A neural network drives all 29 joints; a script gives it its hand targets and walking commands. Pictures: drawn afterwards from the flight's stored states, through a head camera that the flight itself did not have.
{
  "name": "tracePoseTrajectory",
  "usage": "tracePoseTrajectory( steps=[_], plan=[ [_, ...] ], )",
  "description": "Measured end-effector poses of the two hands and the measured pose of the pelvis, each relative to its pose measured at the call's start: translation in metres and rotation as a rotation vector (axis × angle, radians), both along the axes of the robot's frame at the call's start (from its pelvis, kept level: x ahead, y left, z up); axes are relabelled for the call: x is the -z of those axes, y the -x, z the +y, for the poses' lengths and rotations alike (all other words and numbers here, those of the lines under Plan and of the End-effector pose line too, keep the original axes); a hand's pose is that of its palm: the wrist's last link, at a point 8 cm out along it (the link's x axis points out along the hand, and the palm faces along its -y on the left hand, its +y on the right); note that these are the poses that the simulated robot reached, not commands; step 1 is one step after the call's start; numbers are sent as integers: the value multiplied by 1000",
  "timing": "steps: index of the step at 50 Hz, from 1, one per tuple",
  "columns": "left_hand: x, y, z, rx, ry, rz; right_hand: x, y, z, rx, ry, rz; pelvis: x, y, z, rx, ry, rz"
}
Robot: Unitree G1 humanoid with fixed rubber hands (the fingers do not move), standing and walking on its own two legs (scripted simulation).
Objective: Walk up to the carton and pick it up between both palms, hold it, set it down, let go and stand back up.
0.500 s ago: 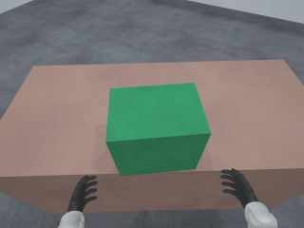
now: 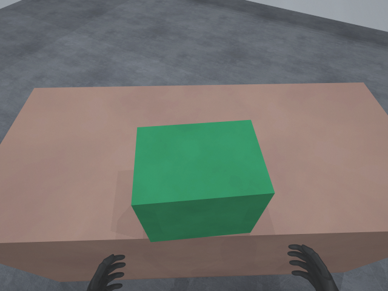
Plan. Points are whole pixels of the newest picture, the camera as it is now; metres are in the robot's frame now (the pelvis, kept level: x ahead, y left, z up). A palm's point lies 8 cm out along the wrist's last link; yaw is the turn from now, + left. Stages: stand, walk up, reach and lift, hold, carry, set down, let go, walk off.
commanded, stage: let go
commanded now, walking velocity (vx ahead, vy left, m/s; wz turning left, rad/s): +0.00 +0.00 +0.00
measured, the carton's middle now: (198, 184) +0.36 +0.03 -0.03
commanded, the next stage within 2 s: stand in 0.54 s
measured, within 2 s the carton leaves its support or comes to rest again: neither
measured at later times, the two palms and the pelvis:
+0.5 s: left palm out of the picture +0.13 +0.22 -0.07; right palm out of the picture +0.12 -0.21 -0.08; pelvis -0.03 +0.02 +0.00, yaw +0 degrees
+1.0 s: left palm out of the picture -0.05 +0.31 -0.14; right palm out of the picture -0.03 -0.26 -0.11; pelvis -0.06 +0.03 -0.01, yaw +1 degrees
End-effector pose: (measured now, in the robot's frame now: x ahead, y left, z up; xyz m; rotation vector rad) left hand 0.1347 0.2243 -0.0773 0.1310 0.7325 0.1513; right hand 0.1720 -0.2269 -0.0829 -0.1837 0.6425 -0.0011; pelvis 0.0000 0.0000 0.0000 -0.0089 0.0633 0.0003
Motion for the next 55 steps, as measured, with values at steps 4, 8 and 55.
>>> tracePoseTrajectory(
  steps=[4, 8, 55],
  plan=[
    [-4, -3, 0, -2, 4, -16, -4, 3, 0, 5, 9, -4, 0, -1, 2, 1, 2, -26],
    [-6, -2, 1, 4, -4, -17, -5, 10, 1, 14, 10, -2, -1, 1, 4, 1, 5, -57],
    [60, 206, 82, -43, -89, 494, 34, 218, -22, 224, 145, 477, 6, 74, 30, -8, -10, -168]
  ],
)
